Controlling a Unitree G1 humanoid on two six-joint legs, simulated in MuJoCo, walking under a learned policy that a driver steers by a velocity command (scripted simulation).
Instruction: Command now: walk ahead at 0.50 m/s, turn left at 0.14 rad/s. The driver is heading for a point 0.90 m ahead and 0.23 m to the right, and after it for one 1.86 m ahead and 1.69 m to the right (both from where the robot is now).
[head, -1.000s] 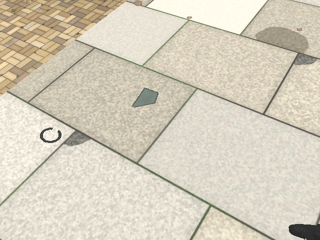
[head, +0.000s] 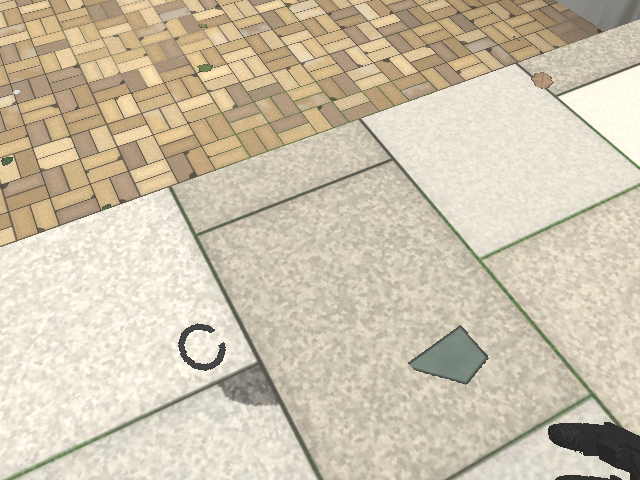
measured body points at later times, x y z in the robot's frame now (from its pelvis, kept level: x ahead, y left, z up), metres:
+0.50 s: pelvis +0.28 -0.01 +0.00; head +0.31 -0.02 +0.45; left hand +0.51 +0.18 -0.09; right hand +0.25 -0.30 -0.12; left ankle +0.14 +0.11 -0.72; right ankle +0.42 -0.16 -0.70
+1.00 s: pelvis +0.56 -0.09 +0.01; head +0.58 -0.11 +0.46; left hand +0.75 +0.15 -0.10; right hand +0.66 -0.41 -0.06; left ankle +0.76 -0.04 -0.71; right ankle +0.42 -0.14 -0.72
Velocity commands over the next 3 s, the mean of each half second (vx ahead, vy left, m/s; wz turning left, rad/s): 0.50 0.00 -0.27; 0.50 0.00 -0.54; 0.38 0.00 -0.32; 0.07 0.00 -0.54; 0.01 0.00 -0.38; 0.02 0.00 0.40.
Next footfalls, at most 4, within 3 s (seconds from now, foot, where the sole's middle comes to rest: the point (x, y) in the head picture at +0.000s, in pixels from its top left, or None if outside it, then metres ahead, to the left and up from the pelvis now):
0.02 left None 0.18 0.11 -0.76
0.56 right None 0.45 -0.15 -0.76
1.02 left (394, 329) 0.79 -0.07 -0.76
1.50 right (531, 319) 0.85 -0.39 -0.76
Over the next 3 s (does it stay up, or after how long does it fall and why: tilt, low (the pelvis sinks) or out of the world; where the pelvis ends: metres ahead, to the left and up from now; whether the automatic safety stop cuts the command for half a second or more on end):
stays up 0.85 -0.22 0.02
